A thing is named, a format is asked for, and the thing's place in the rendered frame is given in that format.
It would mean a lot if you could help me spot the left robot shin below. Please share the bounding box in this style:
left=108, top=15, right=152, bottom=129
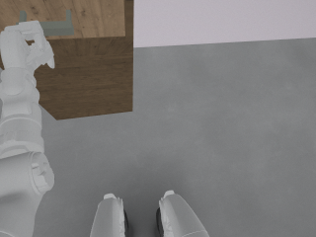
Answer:
left=98, top=194, right=125, bottom=237

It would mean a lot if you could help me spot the robot left thigh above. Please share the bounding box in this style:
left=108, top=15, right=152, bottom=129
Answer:
left=90, top=197, right=124, bottom=237

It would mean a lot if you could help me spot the handle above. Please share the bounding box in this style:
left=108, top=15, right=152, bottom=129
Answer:
left=16, top=10, right=74, bottom=37

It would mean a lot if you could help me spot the left robot hand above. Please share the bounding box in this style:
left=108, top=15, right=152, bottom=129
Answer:
left=0, top=20, right=55, bottom=75

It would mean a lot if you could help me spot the robot left upper arm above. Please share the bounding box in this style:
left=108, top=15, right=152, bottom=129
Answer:
left=0, top=151, right=54, bottom=237

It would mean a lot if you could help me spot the drawer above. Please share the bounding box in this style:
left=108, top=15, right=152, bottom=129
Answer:
left=0, top=0, right=125, bottom=40

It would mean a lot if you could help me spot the cabinet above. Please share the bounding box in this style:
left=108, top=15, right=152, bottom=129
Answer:
left=0, top=0, right=134, bottom=120

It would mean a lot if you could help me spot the left robot forearm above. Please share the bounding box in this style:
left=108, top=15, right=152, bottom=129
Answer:
left=0, top=67, right=44, bottom=159

